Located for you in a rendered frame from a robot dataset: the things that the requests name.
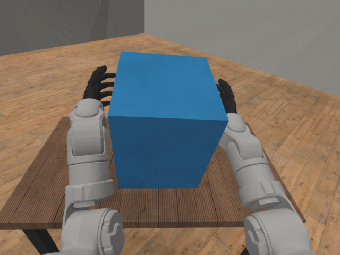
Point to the right robot forearm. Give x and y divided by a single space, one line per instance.
258 188

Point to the table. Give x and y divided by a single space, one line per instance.
38 201

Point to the robot right hand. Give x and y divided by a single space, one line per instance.
227 96

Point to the robot left hand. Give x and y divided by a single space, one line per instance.
94 87

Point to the robot left upper arm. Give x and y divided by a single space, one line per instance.
92 232

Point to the left robot forearm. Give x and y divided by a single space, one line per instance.
90 182

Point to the carton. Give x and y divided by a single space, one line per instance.
166 118

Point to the robot right upper arm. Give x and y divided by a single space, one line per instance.
276 232

